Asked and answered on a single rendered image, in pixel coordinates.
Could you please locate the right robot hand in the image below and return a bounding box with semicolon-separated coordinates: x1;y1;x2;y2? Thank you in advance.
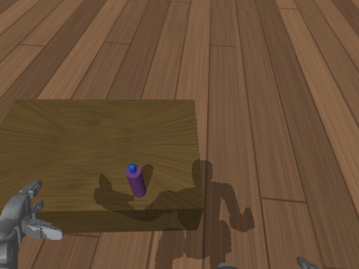
297;256;319;269

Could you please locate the bottle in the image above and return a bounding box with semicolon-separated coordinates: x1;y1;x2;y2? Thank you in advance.
126;164;146;198

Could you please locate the left robot hand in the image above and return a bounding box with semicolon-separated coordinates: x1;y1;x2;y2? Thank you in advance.
0;180;63;240

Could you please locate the left robot arm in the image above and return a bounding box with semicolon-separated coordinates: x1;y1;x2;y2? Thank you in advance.
0;219;22;269

